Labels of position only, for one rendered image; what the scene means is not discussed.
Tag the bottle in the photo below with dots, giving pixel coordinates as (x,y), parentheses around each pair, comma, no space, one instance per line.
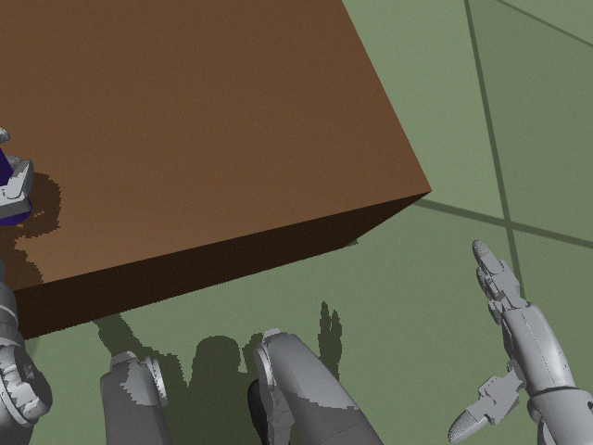
(6,172)

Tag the right robot foot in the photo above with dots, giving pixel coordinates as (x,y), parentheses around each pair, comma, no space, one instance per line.
(257,411)

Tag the right robot arm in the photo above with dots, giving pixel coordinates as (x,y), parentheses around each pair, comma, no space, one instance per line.
(563,416)

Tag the left robot arm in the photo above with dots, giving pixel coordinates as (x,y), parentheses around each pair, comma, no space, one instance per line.
(25,395)

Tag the left robot hand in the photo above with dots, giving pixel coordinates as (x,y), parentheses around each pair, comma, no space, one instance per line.
(13,196)

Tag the right robot hand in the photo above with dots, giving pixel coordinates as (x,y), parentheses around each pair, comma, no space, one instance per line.
(537,360)

